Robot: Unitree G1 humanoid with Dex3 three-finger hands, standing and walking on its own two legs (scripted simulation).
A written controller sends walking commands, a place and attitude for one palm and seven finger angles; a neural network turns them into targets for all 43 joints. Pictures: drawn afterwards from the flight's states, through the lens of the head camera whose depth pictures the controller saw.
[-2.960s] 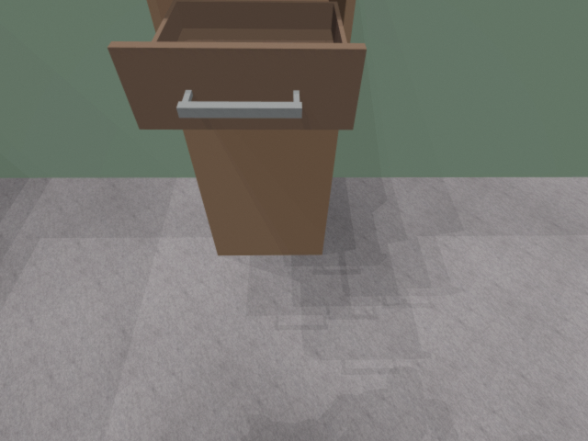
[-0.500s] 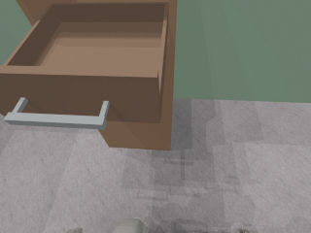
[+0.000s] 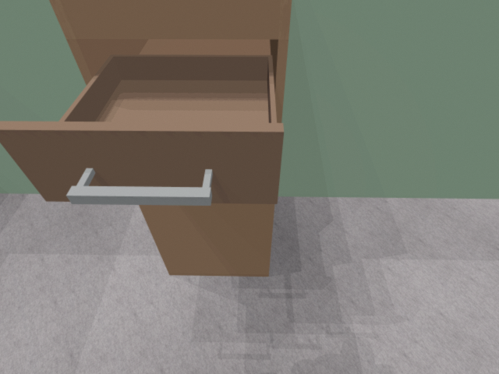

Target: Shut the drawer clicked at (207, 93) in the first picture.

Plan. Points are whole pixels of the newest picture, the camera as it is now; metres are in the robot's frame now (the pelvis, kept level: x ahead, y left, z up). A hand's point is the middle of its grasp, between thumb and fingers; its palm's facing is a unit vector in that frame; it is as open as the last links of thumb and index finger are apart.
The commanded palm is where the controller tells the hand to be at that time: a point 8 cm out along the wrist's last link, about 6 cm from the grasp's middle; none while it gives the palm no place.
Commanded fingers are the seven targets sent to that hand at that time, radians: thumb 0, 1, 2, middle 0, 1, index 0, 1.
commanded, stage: come to a stop and stand still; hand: left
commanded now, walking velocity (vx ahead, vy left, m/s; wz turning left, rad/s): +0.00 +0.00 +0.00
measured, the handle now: (144, 185) +0.33 +0.18 +0.16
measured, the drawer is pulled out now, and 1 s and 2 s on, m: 0.29 0.29 0.29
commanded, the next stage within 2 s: look again from close up in 0.20 s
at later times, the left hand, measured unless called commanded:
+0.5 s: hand out of the picture +0.00 +0.16 -0.17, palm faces -0.01 -0.98 -0.20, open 7.4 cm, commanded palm none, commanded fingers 0.00 0.90 0.90 -0.20 -0.30 -0.20 -0.30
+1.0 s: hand out of the picture +0.13 +0.17 -0.08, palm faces +0.27 -0.94 -0.20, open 7.2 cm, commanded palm +0.10 +0.19 -0.04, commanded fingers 0.00 0.90 0.90 -0.34 -0.45 -0.34 -0.45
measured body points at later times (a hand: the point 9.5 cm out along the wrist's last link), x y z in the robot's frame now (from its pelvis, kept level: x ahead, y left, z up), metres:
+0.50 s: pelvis +0.00 -0.01 +0.01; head +0.02 -0.02 +0.46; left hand +0.00 +0.21 -0.15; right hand +0.01 -0.24 -0.15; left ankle +0.01 +0.09 -0.73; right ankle +0.01 -0.16 -0.73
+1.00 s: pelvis +0.01 -0.03 +0.00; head +0.01 -0.04 +0.45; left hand +0.11 +0.22 -0.06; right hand +0.07 -0.27 -0.13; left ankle +0.01 +0.09 -0.73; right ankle +0.01 -0.16 -0.73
